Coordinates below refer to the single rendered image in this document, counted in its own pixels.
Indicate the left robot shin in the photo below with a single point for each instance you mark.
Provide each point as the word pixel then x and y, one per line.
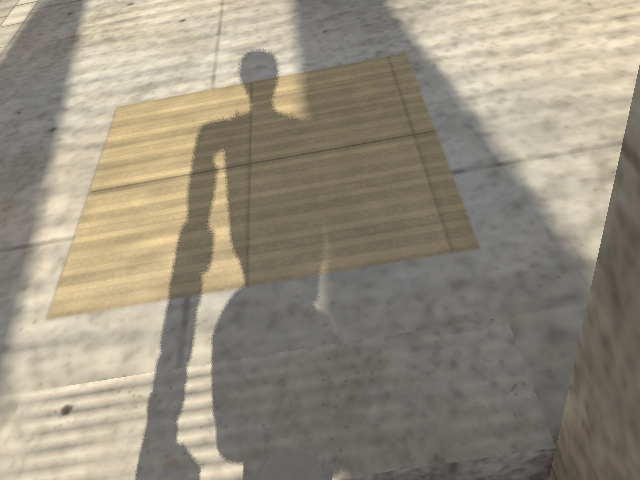
pixel 266 457

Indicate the left robot thigh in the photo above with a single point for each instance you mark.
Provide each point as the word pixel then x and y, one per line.
pixel 296 464

